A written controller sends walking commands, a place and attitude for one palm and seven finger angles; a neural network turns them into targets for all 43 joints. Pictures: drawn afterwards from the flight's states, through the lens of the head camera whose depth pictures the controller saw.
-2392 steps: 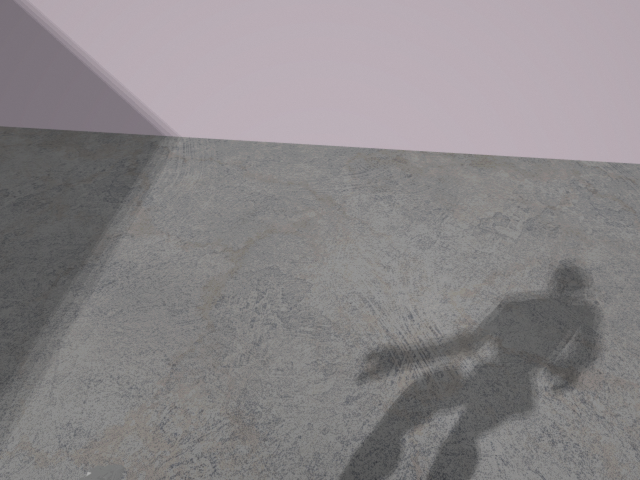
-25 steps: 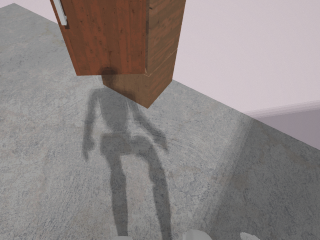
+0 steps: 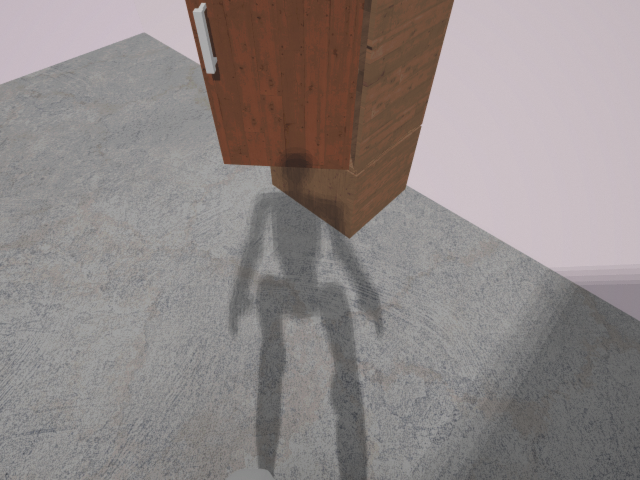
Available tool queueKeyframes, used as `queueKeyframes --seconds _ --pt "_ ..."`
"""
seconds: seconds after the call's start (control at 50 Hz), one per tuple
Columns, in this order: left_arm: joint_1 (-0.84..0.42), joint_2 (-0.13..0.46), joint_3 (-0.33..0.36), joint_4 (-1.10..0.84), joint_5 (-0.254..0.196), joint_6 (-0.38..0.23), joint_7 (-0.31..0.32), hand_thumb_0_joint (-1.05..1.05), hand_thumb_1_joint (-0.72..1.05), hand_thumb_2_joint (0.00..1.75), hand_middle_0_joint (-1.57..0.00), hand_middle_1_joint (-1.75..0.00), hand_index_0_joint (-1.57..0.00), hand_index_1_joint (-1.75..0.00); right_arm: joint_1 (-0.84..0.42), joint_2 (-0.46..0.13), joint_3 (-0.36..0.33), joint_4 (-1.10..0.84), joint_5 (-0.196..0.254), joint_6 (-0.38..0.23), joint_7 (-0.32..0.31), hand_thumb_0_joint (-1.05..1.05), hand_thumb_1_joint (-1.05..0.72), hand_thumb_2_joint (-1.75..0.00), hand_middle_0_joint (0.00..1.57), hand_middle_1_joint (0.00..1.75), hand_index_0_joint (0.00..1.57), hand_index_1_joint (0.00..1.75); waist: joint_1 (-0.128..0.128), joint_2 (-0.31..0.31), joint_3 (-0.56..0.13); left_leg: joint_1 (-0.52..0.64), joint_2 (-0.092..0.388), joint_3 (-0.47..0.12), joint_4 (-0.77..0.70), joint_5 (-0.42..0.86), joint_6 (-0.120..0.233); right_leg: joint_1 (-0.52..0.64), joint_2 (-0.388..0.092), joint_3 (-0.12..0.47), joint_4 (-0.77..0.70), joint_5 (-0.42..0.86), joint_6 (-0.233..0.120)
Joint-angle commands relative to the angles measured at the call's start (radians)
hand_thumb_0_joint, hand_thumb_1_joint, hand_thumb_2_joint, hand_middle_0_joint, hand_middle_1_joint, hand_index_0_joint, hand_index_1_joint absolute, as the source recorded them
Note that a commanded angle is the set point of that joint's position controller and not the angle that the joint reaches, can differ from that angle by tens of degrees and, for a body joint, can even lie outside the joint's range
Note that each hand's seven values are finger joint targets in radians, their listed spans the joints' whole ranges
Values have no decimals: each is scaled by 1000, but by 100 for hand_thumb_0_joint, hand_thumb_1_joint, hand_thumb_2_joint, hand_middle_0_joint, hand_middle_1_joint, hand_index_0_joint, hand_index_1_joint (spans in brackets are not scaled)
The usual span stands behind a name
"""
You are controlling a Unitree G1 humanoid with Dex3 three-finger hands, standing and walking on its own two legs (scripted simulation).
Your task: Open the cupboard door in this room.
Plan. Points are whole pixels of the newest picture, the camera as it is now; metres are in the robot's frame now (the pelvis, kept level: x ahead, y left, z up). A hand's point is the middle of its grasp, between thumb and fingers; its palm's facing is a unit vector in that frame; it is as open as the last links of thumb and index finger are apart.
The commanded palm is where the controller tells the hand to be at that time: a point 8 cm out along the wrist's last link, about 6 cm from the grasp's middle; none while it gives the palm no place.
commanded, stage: take the last steps up to it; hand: left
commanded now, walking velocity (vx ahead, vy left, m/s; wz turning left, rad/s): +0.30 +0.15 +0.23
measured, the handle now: (207, 39) +1.03 +0.35 +0.03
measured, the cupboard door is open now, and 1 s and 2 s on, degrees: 40 40 40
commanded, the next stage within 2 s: come to a stop and stand still in 1.24 s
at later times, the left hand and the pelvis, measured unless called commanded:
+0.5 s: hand (168, 440) +0.19 +0.24 -0.17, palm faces +0.06 -0.98 -0.18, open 7.4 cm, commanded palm none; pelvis +0.11 +0.05 +0.00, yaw +3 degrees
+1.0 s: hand (167, 393) +0.26 +0.27 -0.19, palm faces +0.18 -0.97 -0.18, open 7.3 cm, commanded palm none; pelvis +0.30 +0.09 -0.01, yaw +5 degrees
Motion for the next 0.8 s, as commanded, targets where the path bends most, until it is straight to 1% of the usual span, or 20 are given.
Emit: queueKeyframes --seconds 0.0,0.04,0.06,0.08,0.1,0.12,0.14,0.2,0.26,0.38,0.48,0.52,0.54,0.56,0.58,0.6,0.62,0.64,0.7,0.78 --pt "116 224 66 4 -2 -21 2 0 90 90 -20 -30 -20 -30 -100 -44 6 -105 3 -48 10 0 -90 -90 20 30 20 30 63 -143 -51 -78 4 40 -162 -14 11 147 -290 232 -170 226 -147" --pt "91 221 70 13 -2 -20 -2 0 90 90 -20 -30 -20 -30 -53 -41 8 -93 2 -57 11 0 -90 -90 20 30 20 30 30 -130 -46 46 -4 64 -297 41 21 63 -276 194 -134 145 -119" --pt "60 220 69 9 -6 -16 -5 0 90 90 -20 -30 -20 -30 4 -49 9 -73 0 -63 8 0 -90 -90 20 30 20 30 -4 -118 -49 171 -19 86 -397 113 30 -24 -245 147 -92 94 -88" --pt "22 200 66 -3 -13 -11 -11 0 90 90 -20 -30 -20 -30 97 -93 0 -48 0 -71 0 0 -90 -90 20 30 20 30 -54 -15 -77 346 7 37 -485 141 57 -156 -187 76 37 22 -41" --pt "15 130 56 -33 -21 -5 -22 0 90 90 -20 -30 -20 -30 193 -194 -27 -27 -15 -75 -10 0 -90 -90 20 30 20 30 -95 280 -109 504 236 -287 -553 84 158 -386 -42 -43 306 -158 24" --pt "-79 98 34 -87 -13 -4 -21 0 90 90 -20 -30 -20 -30 307 -250 -35 -4 -17 -68 -24 0 -90 -90 20 30 20 30 -142 335 -89 493 380 -472 -647 100 268 -527 19 -10 535 -336 30" --pt "-142 111 33 -89 -7 0 -15 0 90 90 -20 -30 -20 -30 295 -215 -24 2 -14 -70 -31 0 -90 -90 20 30 20 30 -132 250 -58 407 380 -476 -667 10 284 -556 -17 83 652 -294 10" --pt "-88 100 31 -31 -4 -4 -33 0 90 90 -20 -30 -20 -30 184 -115 11 -32 -8 -101 -41 0 -90 -90 20 30 20 30 -48 140 22 306 272 -295 -688 185 239 -530 -50 123 693 -69 8" --pt "-33 87 23 1 -8 0 -33 0 90 90 -20 -30 -20 -30 203 -98 19 -8 -2 -121 -42 0 -90 -90 20 30 20 30 -17 117 -18 335 229 -168 -674 444 235 -477 -38 104 633 5 20" --pt "-144 59 11 -37 -11 0 -34 0 90 90 -20 -30 -20 -30 293 -75 25 53 -2 -126 -42 0 -90 -90 20 30 20 30 -37 118 32 350 222 -104 -683 539 239 -453 -23 68 394 73 22" --pt "-216 49 12 -70 -13 -8 -37 0 90 90 -20 -30 -20 -30 333 -72 24 101 -11 -126 -44 0 -90 -90 20 30 20 30 -48 114 61 317 232 -91 -632 561 227 -315 20 37 224 51 -7" --pt "-145 58 21 -52 -11 -14 -37 0 90 90 -20 -30 -20 -30 330 -68 25 115 -10 -124 -47 0 -90 -90 20 30 20 30 -7 99 37 280 206 -63 -526 634 204 -159 57 15 144 67 -25" --pt "-24 83 31 -18 -9 -24 -33 0 90 90 -20 -30 -20 -30 321 -70 25 118 -4 -124 -46 0 -90 -90 20 30 20 30 49 56 -12 227 164 -41 -373 683 174 19 74 20 74 110 -41" --pt "135 142 51 28 -6 -37 -25 0 90 90 -20 -30 -20 -30 307 -54 25 104 9 -130 -42 0 -90 -90 20 30 20 30 112 -31 -101 48 101 2 -146 587 129 295 -45 174 41 126 -95" --pt "282 236 76 73 -8 -41 -13 0 90 90 -20 -30 -20 -30 320 -23 24 71 19 -138 -38 0 -90 -90 20 30 20 30 139 -224 -216 -185 -43 73 173 46 73 495 -338 573 -95 208 -221" --pt "264 251 78 68 -23 -40 -8 0 90 90 -20 -30 -20 -30 271 -47 17 57 17 -127 -37 0 -90 -90 20 30 20 30 128 -178 -199 -221 -9 -20 385 -140 72 364 -429 703 -215 32 -284" --pt "159 206 66 40 -23 -35 0 0 90 90 -20 -30 -20 -30 175 -39 9 37 7 -118 -30 0 -90 -90 20 30 20 30 107 -107 -66 -272 46 -67 431 -56 72 181 -391 657 -273 -125 -258" --pt "71 146 55 21 -22 -32 7 0 90 90 -20 -30 -20 -30 151 -18 7 30 0 -109 -26 0 -90 -90 20 30 20 30 58 -32 10 -268 93 -87 397 30 70 49 -355 533 -290 -175 -223" --pt "10 63 31 19 -13 -55 3 0 90 90 -20 -30 -20 -30 230 44 18 61 -12 -82 -13 0 -90 -90 20 30 20 30 -20 -113 -3 -139 120 -32 223 152 31 -106 -232 242 -319 22 -146" --pt "31 88 48 40 -8 -70 -6 0 90 90 -20 -30 -20 -30 185 74 14 36 -10 -82 5 0 -90 -90 20 30 20 30 -16 -52 -15 -86 97 40 -55 213 10 -81 -191 151 -302 125 -151"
